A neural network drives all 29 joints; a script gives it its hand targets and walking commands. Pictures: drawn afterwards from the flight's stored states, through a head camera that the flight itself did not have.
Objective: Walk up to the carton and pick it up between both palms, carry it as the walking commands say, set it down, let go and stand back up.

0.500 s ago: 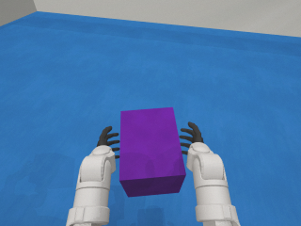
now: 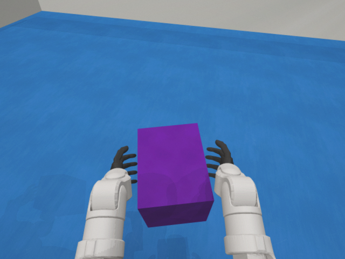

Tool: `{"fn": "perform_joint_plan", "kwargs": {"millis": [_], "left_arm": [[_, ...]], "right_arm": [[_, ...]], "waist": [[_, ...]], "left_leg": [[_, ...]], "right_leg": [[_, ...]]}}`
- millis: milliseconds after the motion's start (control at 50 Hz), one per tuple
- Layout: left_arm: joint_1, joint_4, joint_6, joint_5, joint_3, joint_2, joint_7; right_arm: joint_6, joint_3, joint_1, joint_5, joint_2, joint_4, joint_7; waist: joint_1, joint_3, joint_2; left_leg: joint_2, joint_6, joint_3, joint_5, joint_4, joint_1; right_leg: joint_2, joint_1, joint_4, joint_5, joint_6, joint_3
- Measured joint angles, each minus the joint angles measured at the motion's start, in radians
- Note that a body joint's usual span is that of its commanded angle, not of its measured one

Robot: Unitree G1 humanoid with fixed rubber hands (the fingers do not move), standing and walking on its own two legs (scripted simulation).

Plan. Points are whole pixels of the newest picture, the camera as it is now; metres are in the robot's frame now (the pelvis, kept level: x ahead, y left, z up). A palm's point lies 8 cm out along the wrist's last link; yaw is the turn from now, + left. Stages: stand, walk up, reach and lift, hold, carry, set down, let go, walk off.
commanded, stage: carry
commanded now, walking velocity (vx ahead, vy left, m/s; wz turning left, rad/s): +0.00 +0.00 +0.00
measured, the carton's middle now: (172, 175) +0.36 +0.00 -0.01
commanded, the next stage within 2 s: none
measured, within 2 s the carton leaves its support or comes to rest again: neither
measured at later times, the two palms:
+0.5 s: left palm (118, 175) +0.31 +0.13 +0.06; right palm (224, 169) +0.32 -0.12 +0.08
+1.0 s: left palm (118, 174) +0.31 +0.13 +0.07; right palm (226, 168) +0.32 -0.12 +0.09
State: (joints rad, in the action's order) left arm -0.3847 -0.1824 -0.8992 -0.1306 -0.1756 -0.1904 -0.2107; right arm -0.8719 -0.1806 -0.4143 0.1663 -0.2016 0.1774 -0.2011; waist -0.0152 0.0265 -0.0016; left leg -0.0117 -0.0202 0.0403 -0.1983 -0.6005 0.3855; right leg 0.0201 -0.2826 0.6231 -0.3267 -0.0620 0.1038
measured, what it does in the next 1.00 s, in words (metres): stands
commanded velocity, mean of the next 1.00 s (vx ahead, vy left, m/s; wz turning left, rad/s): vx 0.00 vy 0.00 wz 0.00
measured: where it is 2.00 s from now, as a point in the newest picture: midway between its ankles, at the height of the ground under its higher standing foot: outside the picture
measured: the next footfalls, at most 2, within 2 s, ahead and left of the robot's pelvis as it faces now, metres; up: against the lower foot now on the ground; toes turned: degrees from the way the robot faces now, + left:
none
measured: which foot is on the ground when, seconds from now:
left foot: down 0.00-1.00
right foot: down 0.00-1.00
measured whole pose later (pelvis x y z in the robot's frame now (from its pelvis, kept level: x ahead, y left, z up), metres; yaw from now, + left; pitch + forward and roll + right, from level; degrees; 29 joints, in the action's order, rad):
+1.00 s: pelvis +0.00 +0.00 +0.00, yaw +0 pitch -1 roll +0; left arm -0.36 -0.08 -0.97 -0.11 -0.15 -0.18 -0.21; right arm -0.94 -0.15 -0.39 0.15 -0.19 0.08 -0.21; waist -0.02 0.02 0.00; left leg -0.01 -0.02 0.04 -0.20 -0.60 0.39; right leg 0.02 -0.28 0.62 -0.33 -0.06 0.10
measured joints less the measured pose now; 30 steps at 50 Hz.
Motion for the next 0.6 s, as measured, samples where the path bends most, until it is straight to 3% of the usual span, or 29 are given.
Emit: {"fn": "perform_joint_plan", "kwargs": {"millis": [160, 200, 280, 400, 520, 600], "left_arm": [[0.003, -0.038, 0.026, 0.003, -0.010, 0.001, 0.000], [0.014, 0.030, -0.003, 0.016, 0.011, 0.005, -0.002], [0.010, 0.043, -0.012, 0.017, 0.016, 0.004, -0.002], [0.013, -0.019, 0.012, 0.013, -0.004, 0.005, -0.002], [0.020, 0.068, -0.008, 0.029, 0.016, 0.007, 0.004], [0.018, 0.063, -0.015, 0.023, 0.018, 0.006, 0.004]], "right_arm": [[0.023, -0.002, 0.002, -0.002, 0.001, 0.033, -0.001], [0.000, 0.011, 0.009, -0.009, 0.003, -0.021, -0.002], [-0.010, 0.014, 0.010, -0.009, 0.004, -0.044, -0.005], [0.015, 0.012, 0.011, -0.008, 0.005, 0.026, -0.005], [-0.007, 0.021, 0.015, -0.011, 0.006, -0.062, 0.002], [-0.018, 0.021, 0.016, -0.011, 0.006, -0.064, 0.000]], "waist": [[0.000, 0.000, 0.000], [0.000, -0.009, 0.000], [0.000, -0.007, 0.000], [0.000, -0.008, 0.000], [0.000, -0.015, 0.000], [0.000, -0.011, 0.000]], "left_leg": [[0.000, 0.000, 0.000, -0.003, 0.000, 0.000], [0.000, 0.000, 0.000, -0.004, 0.000, 0.000], [0.000, 0.000, 0.000, -0.006, 0.000, 0.000], [0.000, 0.000, 0.000, -0.007, 0.000, 0.000], [0.000, 0.000, 0.000, -0.006, 0.000, 0.001], [0.000, 0.000, 0.000, -0.005, 0.000, 0.001]], "right_leg": [[0.000, 0.000, -0.001, -0.003, 0.000, 0.000], [0.000, 0.000, -0.001, -0.003, 0.000, 0.000], [0.000, 0.001, -0.003, -0.005, 0.000, 0.000], [0.000, 0.001, -0.003, -0.005, 0.000, 0.000], [0.000, 0.001, -0.004, -0.004, 0.001, 0.000], [0.000, 0.001, -0.004, -0.003, 0.003, 0.000]]}}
